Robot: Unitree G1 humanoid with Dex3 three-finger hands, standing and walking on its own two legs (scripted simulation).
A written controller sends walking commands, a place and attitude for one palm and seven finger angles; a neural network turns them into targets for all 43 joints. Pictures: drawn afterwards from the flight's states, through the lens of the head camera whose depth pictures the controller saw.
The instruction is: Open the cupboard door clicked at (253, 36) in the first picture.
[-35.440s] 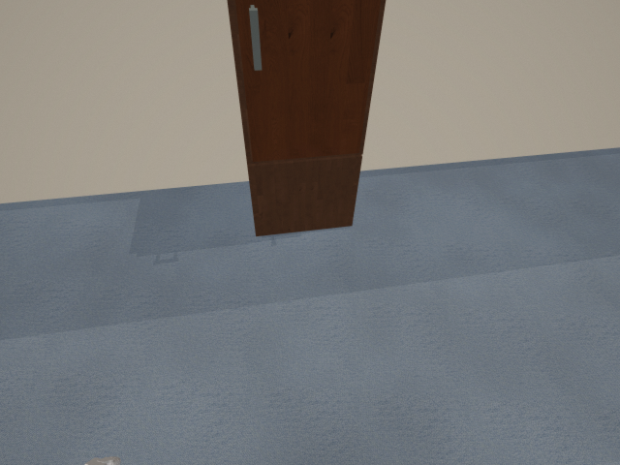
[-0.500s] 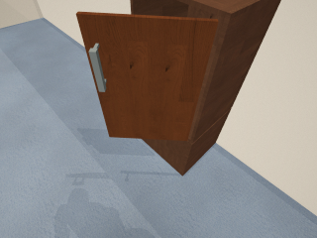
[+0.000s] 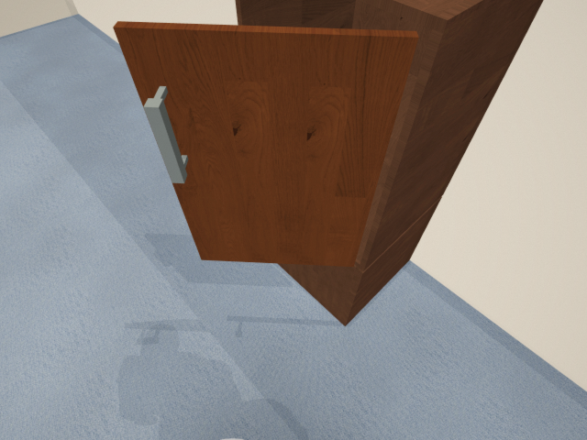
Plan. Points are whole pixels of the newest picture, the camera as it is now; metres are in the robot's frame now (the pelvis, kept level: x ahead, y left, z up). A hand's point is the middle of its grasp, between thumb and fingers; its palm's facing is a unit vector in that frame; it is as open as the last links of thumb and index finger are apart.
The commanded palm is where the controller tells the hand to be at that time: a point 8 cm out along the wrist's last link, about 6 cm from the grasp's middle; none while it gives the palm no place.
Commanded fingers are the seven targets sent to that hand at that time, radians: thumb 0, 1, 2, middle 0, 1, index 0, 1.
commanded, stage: come to a stop and stand still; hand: left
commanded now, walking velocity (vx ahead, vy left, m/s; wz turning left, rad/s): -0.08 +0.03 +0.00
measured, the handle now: (171, 137) +0.53 +0.24 +0.09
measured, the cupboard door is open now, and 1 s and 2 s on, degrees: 43 43 43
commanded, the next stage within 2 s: look again from close up in 0.62 s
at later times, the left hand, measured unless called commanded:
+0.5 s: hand out of the picture +0.00 +0.19 -0.17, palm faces -0.01 -0.98 -0.21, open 7.4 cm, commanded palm none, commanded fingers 0.00 0.90 0.90 -0.20 -0.30 -0.20 -0.30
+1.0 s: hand out of the picture -0.01 +0.19 -0.17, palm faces -0.01 -0.98 -0.22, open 7.4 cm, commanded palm none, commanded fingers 0.00 0.90 0.90 -0.20 -0.30 -0.20 -0.30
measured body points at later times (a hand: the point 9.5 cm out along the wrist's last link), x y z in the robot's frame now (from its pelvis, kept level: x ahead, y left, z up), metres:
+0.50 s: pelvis -0.03 +0.02 +0.01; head -0.01 +0.01 +0.46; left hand +0.00 +0.24 -0.15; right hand +0.04 -0.21 -0.15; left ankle +0.01 +0.12 -0.73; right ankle -0.05 -0.10 -0.73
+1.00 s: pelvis -0.02 +0.02 +0.00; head -0.01 +0.01 +0.45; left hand -0.01 +0.24 -0.15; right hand -0.04 -0.19 -0.16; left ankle +0.01 +0.12 -0.73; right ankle -0.05 -0.10 -0.73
